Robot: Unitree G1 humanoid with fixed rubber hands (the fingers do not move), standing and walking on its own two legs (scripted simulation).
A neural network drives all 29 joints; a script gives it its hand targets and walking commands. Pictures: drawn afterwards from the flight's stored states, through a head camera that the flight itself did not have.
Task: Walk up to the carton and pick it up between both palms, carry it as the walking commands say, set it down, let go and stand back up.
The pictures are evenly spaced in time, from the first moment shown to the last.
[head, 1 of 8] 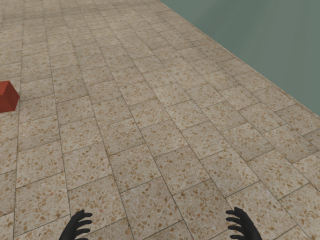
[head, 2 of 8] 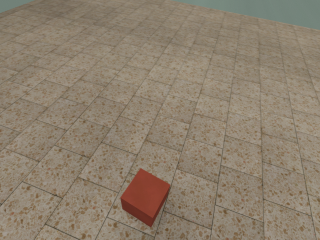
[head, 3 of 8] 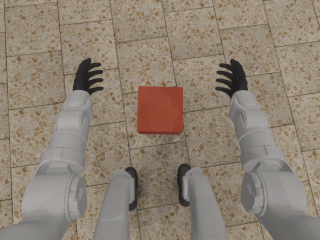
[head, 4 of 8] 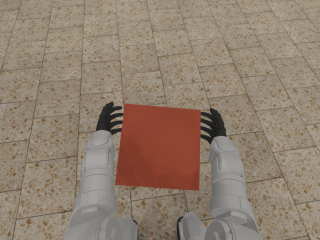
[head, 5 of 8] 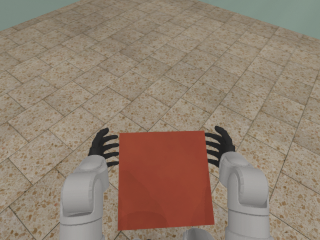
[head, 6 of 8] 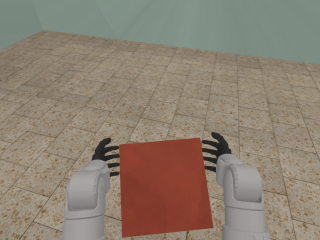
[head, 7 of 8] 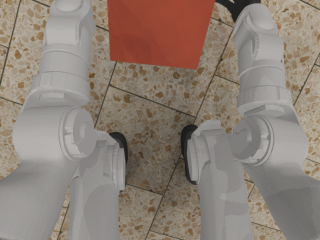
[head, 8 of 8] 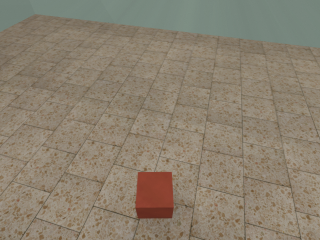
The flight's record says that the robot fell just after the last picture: no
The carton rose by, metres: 0.70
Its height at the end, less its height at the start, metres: +0.00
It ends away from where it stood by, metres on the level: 1.33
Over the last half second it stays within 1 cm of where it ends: yes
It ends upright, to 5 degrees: yes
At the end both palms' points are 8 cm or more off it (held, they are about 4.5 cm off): yes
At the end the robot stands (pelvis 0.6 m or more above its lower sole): yes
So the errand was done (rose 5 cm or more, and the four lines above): yes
